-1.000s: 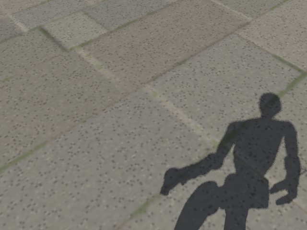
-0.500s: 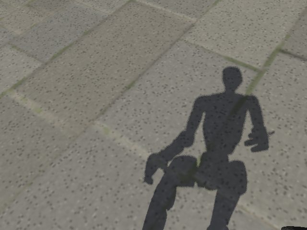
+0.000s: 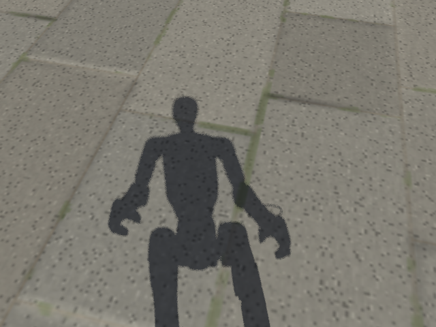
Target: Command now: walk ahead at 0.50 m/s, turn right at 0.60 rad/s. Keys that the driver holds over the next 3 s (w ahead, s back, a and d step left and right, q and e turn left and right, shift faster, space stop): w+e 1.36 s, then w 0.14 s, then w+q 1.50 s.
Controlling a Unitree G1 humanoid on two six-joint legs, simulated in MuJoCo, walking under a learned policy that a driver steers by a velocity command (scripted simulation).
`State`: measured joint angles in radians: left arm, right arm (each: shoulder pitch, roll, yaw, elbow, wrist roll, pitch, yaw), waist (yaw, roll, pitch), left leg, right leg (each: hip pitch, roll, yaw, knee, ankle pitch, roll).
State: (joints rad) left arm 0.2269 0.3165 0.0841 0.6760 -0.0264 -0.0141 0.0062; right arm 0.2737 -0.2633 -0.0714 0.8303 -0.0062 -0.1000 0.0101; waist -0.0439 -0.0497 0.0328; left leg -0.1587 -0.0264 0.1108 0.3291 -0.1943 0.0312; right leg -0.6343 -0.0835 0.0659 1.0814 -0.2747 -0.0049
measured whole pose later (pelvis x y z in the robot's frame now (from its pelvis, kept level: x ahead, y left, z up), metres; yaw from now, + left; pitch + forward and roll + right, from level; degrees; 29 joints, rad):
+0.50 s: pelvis +0.27 -0.09 +0.00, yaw -18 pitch +2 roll +0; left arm 0.32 0.28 0.07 0.67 -0.01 -0.04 -0.01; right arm 0.11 -0.32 -0.05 0.72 -0.01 -0.10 0.01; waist 0.04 0.03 0.05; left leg -0.62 0.10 -0.06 1.00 -0.25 -0.05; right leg -0.23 0.11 0.06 0.38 -0.17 -0.10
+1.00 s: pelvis +0.55 -0.13 +0.00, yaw -36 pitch +1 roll +2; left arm 0.23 0.32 0.08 0.65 -0.03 -0.01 0.00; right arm 0.29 -0.27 -0.06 0.79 -0.01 -0.09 0.01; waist -0.04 -0.05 0.03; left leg -0.16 -0.02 0.11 0.34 -0.21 0.03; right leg -0.64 -0.08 0.07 1.09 -0.27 0.00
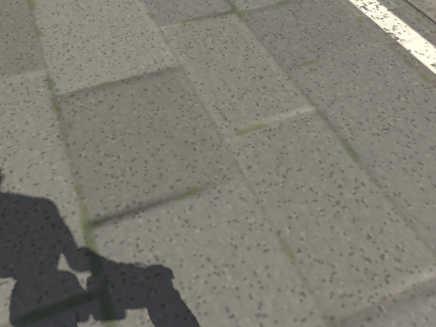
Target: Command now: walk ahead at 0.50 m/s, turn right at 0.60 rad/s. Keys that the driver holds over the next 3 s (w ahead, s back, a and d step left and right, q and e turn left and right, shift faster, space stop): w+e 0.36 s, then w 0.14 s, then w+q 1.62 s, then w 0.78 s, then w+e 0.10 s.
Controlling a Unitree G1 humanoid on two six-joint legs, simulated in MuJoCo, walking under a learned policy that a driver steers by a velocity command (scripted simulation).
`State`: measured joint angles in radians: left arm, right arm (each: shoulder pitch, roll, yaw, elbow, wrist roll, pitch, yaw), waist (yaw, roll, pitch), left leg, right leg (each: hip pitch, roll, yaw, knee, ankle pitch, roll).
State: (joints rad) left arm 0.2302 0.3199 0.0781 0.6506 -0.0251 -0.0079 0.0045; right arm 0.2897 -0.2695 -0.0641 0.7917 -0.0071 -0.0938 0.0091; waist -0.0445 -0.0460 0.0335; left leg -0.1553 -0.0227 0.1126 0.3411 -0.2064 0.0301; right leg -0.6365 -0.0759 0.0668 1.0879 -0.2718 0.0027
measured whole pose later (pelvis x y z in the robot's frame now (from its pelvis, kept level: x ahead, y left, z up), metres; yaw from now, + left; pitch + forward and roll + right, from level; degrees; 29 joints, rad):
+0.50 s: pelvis +0.27 -0.09 +0.00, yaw -17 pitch +1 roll +0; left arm 0.30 0.27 0.06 0.68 0.00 -0.05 -0.01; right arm 0.13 -0.32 -0.05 0.73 -0.01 -0.09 0.01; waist 0.03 0.04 0.05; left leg -0.63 0.12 -0.05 1.01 -0.23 -0.05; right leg -0.20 0.11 0.04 0.36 -0.17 -0.10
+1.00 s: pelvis +0.59 -0.09 +0.00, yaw -6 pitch +2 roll +0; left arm 0.20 0.30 0.04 0.69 0.01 -0.10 0.00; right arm 0.29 -0.29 -0.05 0.72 0.00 -0.06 0.03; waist -0.03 -0.02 0.04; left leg -0.27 -0.11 -0.05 0.40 -0.15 0.10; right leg -0.55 -0.05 0.07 1.07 -0.32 0.01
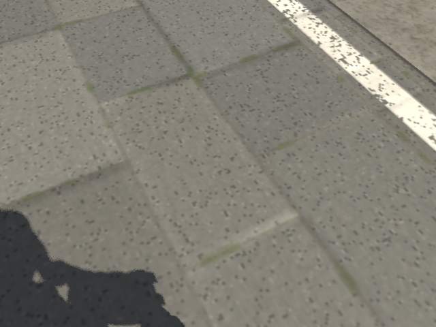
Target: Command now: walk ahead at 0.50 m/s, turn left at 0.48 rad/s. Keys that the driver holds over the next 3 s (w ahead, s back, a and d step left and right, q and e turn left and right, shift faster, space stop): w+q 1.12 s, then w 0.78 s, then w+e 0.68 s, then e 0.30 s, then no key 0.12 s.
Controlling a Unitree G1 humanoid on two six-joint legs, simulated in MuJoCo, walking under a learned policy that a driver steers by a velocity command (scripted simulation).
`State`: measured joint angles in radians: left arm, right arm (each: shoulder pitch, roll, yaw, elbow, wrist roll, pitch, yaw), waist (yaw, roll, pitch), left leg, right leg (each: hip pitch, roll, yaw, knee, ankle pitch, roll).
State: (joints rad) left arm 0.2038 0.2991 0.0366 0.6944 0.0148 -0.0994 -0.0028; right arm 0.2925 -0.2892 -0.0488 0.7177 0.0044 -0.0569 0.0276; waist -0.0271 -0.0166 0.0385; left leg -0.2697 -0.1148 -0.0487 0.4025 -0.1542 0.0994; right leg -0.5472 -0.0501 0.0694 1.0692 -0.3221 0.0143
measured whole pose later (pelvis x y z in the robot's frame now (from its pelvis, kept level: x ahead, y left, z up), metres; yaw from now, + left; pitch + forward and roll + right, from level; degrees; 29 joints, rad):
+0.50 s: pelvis +0.29 -0.04 +0.00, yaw +18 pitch +1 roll -2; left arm 0.27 0.27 0.06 0.76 0.01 -0.10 0.00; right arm 0.26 -0.33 -0.07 0.65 0.02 -0.01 0.00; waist 0.03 0.06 0.02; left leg -0.60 0.06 -0.06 1.11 -0.30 -0.01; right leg -0.18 0.03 -0.07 0.36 -0.20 -0.03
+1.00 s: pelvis +0.52 +0.13 +0.00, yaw +36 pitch +1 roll +0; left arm 0.14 0.32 0.05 0.72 0.01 -0.10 0.00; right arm 0.30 -0.29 -0.06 0.64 0.01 -0.04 0.02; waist -0.03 -0.02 0.05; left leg -0.26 -0.11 -0.06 0.41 -0.17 0.10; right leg -0.60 -0.10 0.07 1.05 -0.29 0.04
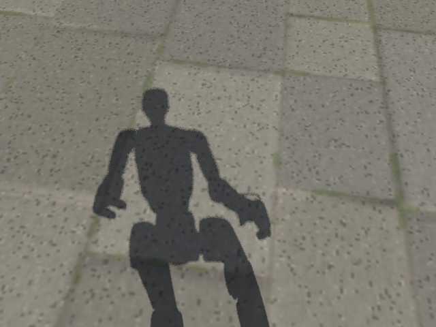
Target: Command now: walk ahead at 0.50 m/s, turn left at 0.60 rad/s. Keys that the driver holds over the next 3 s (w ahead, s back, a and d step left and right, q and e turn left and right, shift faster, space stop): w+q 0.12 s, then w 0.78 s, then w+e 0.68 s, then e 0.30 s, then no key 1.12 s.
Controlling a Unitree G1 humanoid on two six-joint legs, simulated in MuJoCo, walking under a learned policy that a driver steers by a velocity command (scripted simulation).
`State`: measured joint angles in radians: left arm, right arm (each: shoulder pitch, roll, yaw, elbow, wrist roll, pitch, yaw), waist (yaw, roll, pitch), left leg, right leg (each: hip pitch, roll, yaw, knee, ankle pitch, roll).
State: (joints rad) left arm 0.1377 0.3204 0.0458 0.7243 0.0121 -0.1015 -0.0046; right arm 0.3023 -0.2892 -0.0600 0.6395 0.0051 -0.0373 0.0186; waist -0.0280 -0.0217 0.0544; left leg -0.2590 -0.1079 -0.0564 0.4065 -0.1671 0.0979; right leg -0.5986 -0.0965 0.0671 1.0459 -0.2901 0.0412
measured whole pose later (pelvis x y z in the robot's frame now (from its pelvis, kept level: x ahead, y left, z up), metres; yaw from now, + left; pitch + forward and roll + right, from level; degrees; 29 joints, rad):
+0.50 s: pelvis +0.28 -0.06 +0.00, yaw +10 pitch +1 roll -1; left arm 0.33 0.26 0.04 0.82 0.00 -0.09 -0.02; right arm 0.23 -0.30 -0.05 0.67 0.01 -0.05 0.00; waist 0.05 0.05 0.02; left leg -0.59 0.06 -0.05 0.99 -0.26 0.01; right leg -0.18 0.05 -0.01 0.34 -0.18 -0.05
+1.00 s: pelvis +0.54 +0.06 +0.00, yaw +9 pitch +1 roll +1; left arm 0.21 0.32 0.05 0.81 -0.02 -0.06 -0.01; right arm 0.31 -0.27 -0.05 0.77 -0.01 -0.08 0.02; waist -0.03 -0.05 0.02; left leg -0.16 -0.06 0.05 0.31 -0.16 0.07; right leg -0.61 -0.10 0.04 1.03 -0.23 0.01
